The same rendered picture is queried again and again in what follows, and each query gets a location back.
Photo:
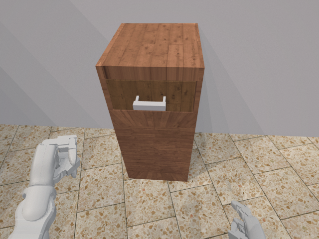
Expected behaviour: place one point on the cabinet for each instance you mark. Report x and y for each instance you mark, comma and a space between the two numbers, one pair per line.
155, 145

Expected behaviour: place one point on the robot left forearm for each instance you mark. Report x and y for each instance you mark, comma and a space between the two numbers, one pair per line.
35, 214

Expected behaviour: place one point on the drawer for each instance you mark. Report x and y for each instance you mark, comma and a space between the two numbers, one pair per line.
179, 94

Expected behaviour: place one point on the robot right hand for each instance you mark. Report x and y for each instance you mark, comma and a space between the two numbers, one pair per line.
249, 229

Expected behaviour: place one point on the handle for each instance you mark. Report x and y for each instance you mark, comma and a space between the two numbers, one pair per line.
149, 106

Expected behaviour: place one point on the robot left hand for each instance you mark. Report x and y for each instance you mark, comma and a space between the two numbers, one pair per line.
47, 158

